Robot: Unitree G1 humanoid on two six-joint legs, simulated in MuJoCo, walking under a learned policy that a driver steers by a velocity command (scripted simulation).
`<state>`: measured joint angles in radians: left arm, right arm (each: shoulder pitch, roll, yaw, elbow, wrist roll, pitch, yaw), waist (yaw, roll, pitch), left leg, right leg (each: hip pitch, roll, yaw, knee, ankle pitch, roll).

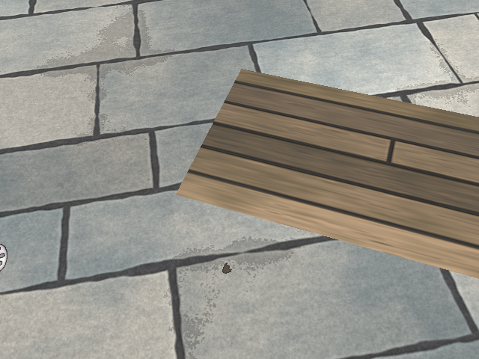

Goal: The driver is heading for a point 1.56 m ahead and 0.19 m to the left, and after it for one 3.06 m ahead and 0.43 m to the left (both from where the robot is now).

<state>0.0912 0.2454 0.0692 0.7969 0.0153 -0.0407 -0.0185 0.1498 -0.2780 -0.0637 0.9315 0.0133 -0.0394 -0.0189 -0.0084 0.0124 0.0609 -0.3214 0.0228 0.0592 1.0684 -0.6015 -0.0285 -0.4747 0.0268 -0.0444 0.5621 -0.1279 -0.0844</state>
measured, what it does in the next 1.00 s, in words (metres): steps on the spot: left foot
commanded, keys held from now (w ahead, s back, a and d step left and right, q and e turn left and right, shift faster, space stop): no key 1.00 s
